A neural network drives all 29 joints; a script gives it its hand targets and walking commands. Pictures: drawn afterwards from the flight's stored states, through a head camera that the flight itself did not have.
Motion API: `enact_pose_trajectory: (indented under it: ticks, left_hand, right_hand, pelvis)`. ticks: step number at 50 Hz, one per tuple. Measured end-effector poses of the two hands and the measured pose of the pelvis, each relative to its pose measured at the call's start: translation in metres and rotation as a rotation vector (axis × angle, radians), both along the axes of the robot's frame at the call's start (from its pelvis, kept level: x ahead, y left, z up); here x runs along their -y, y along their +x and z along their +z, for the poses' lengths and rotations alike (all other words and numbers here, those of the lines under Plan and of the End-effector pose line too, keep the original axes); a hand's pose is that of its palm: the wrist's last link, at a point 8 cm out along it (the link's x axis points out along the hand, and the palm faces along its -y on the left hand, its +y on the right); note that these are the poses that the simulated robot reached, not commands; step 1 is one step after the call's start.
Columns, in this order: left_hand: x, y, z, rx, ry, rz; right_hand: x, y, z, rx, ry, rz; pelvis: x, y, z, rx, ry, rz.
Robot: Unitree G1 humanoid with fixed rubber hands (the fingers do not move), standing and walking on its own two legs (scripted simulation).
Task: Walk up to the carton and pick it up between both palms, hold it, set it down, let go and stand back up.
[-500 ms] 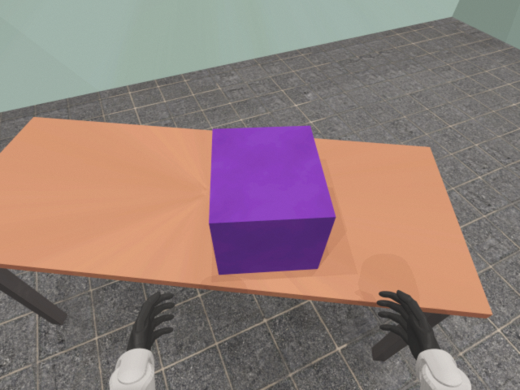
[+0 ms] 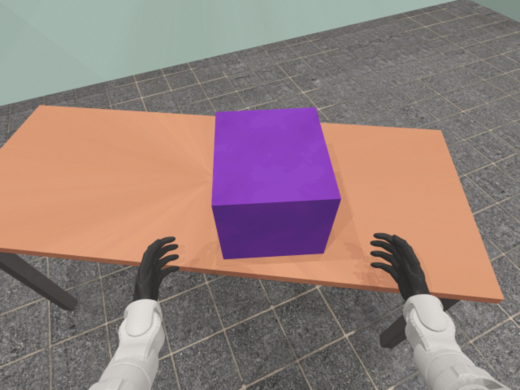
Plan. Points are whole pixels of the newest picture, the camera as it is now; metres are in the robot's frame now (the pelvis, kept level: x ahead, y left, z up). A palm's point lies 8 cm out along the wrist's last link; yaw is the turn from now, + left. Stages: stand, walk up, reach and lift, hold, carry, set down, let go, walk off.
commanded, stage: reach and lift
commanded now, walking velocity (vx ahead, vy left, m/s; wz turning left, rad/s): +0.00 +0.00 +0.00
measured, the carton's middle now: (269, 183) +0.52 +0.02 -0.06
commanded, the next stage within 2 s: none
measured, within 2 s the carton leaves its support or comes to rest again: neither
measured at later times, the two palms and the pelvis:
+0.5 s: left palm (158, 238) +0.35 +0.22 -0.02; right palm (401, 222) +0.39 -0.21 +0.00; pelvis -0.01 -0.01 -0.02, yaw +0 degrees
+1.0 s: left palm (157, 193) +0.42 +0.22 +0.03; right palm (398, 171) +0.46 -0.21 +0.06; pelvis -0.02 +0.00 -0.03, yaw -1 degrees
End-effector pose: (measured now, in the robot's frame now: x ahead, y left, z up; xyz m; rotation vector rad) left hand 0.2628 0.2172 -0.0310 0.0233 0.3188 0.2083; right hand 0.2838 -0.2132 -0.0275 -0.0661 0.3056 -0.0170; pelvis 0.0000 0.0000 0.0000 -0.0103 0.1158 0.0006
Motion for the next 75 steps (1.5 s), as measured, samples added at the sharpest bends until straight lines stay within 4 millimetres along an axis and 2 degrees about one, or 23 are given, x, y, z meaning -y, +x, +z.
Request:
enact_pose_trajectory:
  ticks: [8,15,21,30,45,53,67,75]
  left_hand:
    - [0.005,0.029,-0.005,0.015,-0.012,0.011]
    - [0.009,0.05,0.005,0.032,-0.004,-0.005]
    - [0.002,0.071,0.008,0.018,-0.01,0.029]
    - [0.0,0.105,0.021,0.04,0.0,0.011]
    - [-0.006,0.135,0.051,0.034,0.005,0.028]
    - [-0.005,0.164,0.073,0.063,0.021,0.028]
    - [-0.018,0.195,0.091,0.04,0.044,0.036]
    - [-0.015,0.21,0.092,0.03,0.038,0.017]
  right_hand:
    - [-0.004,0.034,0.004,-0.005,-0.011,0.005]
    - [0.0,0.056,0.009,0.005,-0.002,-0.028]
    - [0.003,0.083,0.021,0.019,-0.018,-0.008]
    - [-0.004,0.121,0.03,0.037,-0.003,0.003]
    - [-0.004,0.157,0.068,0.062,-0.003,-0.005]
    - [-0.008,0.183,0.091,0.076,0.005,0.002]
    - [-0.02,0.217,0.11,0.059,0.02,0.003]
    - [-0.019,0.23,0.112,0.05,0.013,-0.011]
  pelvis:
    - [0.003,-0.01,-0.012,-0.085,0.005,0.004]
    - [0.004,-0.01,-0.014,-0.134,-0.006,0.0]
    - [0.006,-0.012,-0.019,-0.189,0.006,-0.002]
    - [0.006,-0.011,-0.025,-0.269,-0.002,-0.005]
    - [0.003,-0.015,-0.022,-0.332,0.005,-0.019]
    - [0.004,-0.019,-0.028,-0.389,0.009,-0.02]
    - [0.006,-0.011,-0.019,-0.443,0.003,-0.004]
    - [0.006,-0.004,-0.012,-0.46,0.0,-0.004]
